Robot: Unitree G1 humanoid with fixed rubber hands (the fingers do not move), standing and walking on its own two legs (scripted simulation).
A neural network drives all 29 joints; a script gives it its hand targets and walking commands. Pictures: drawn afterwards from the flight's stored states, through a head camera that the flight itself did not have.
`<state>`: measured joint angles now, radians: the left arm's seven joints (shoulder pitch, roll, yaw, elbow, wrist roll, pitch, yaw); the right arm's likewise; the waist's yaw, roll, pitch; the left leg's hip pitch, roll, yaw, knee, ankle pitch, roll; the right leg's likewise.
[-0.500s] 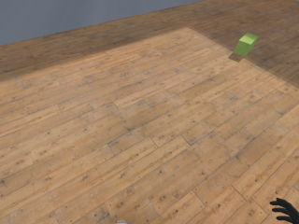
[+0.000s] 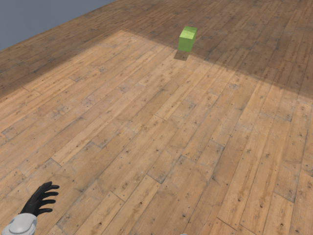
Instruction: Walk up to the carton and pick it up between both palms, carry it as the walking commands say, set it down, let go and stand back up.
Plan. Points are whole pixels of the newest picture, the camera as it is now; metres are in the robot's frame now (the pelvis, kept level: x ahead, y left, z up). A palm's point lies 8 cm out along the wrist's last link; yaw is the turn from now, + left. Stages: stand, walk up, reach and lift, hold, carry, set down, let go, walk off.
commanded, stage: walk up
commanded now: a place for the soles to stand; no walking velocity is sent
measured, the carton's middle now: (187, 38) +2.24 -0.56 -0.68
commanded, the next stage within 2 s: none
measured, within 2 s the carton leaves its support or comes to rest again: neither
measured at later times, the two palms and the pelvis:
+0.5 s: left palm (54, 132) +0.50 +0.34 -0.08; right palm (263, 135) +0.39 -0.35 -0.02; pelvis +0.34 +0.02 +0.01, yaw -6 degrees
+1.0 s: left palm (93, 73) +0.78 +0.23 -0.05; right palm (248, 86) +0.68 -0.44 -0.07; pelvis +0.65 -0.10 +0.01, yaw -6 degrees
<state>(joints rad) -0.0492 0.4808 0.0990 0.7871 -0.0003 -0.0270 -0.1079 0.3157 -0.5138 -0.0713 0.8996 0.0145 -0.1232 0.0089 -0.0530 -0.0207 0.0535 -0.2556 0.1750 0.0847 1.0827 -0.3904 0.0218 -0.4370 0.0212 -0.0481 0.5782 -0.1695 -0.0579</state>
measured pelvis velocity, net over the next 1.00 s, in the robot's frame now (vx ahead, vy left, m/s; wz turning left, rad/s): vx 0.65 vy -0.10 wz -0.10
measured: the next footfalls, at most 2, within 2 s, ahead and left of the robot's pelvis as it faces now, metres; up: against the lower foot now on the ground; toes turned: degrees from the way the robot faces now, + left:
left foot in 0.28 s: +0.40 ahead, +0.12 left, +0.00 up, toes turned +9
right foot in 0.74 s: +0.67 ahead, -0.19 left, +0.00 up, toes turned -11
